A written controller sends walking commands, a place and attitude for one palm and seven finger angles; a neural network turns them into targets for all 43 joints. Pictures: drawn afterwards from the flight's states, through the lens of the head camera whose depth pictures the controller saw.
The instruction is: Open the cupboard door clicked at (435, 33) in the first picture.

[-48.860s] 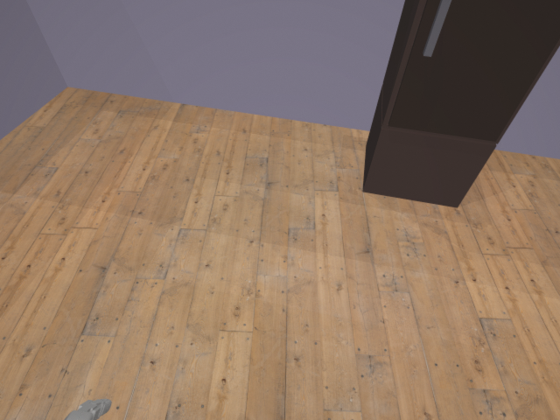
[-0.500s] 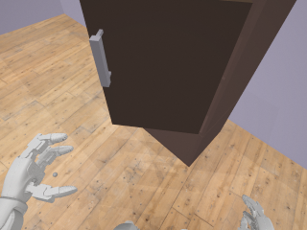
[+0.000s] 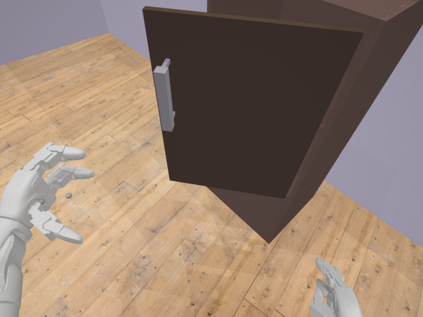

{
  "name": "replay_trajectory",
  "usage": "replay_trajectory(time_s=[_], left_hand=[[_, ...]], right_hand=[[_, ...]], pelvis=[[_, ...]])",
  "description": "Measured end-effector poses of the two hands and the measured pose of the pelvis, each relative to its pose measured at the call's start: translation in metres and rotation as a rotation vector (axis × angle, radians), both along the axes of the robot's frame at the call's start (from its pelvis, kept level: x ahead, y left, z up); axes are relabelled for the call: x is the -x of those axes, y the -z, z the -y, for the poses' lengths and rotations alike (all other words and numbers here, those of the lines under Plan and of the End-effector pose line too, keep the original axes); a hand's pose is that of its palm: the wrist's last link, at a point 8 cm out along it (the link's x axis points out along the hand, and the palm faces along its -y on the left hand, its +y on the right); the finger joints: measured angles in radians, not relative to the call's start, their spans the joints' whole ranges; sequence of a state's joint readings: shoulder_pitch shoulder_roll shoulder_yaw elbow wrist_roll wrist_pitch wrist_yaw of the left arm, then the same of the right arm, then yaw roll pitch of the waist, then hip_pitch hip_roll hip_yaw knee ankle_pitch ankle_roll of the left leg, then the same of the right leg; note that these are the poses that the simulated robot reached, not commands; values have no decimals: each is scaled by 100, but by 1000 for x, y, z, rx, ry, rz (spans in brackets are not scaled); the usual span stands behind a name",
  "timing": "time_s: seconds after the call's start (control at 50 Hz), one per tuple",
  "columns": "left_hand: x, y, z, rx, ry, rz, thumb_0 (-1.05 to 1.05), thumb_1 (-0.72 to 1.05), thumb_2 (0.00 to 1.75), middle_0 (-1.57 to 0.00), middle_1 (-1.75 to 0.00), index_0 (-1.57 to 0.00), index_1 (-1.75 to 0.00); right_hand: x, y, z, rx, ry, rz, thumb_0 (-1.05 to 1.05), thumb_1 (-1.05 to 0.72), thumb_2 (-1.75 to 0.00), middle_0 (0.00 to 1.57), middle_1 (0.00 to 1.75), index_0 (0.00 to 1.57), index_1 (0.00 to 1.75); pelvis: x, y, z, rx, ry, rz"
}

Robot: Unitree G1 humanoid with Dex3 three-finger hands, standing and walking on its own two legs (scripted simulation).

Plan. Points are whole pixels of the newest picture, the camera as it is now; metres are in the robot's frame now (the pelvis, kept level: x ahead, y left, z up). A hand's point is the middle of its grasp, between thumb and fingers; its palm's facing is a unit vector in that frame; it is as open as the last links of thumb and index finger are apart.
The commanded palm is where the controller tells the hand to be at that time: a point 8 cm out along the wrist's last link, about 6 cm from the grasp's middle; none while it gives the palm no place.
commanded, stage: raise the hand with hooked fingers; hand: left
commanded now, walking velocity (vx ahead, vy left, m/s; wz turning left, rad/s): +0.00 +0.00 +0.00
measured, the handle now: (167, 96) +0.58 +0.16 +0.09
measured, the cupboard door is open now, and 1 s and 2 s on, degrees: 37 37 37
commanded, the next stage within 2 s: move the hooked fingers beside the handle in 0.58 s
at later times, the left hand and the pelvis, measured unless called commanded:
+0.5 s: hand (82, 183) +0.30 +0.25 +0.11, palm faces -0.05 -1.00 -0.05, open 14.0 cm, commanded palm +0.27 +0.30 +0.12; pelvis +0.01 -0.02 +0.01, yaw -1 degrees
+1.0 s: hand (99, 163) +0.34 +0.24 +0.11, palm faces -0.06 -1.00 -0.03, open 14.0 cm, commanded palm +0.32 +0.29 +0.11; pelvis +0.00 -0.04 +0.00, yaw +0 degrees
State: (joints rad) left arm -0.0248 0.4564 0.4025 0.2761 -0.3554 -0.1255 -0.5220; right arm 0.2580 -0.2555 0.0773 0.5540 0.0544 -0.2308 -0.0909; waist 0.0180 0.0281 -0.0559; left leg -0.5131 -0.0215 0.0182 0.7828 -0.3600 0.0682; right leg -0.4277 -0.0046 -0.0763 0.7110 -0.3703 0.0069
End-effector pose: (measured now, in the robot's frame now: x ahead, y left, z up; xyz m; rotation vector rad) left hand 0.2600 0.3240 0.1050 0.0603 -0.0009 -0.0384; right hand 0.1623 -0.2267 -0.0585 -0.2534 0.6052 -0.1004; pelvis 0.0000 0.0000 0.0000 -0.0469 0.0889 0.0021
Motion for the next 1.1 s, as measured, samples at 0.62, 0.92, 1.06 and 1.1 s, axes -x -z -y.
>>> replay_trajectory(time_s=[0.62, 0.92, 1.06, 1.1], left_hand=[[-19, -12, 23, 9, 9, -8, -1, -50, 30, -30, -120, -30, -120], [-45, -12, 34, 21, 10, -8, -1, -50, 30, -30, -120, -30, -120], [-75, -11, 32, 31, 19, -20, -1, -50, 30, -30, -120, -30, -120], [-82, -11, 31, 33, 22, -18, -1, -50, 30, -30, -120, -30, -120]], right_hand=[[14, 3, 43, 7, 67, -50, 1, -90, -89, 20, 30, 20, 30], [22, 10, 60, 27, 89, -88, 1, -90, -89, 20, 30, 20, 30], [47, 16, 69, 40, 132, -163, 1, -90, -89, 20, 30, 20, 30], [55, 18, 72, 43, 146, -190, 1, -90, -89, 20, 30, 20, 30]], pelvis=[[-6, -7, 25, -21, 9, 3], [0, -5, 35, -25, 3, -5], [0, -3, 35, -26, 16, -28], [-1, -3, 35, -26, 21, -36]])
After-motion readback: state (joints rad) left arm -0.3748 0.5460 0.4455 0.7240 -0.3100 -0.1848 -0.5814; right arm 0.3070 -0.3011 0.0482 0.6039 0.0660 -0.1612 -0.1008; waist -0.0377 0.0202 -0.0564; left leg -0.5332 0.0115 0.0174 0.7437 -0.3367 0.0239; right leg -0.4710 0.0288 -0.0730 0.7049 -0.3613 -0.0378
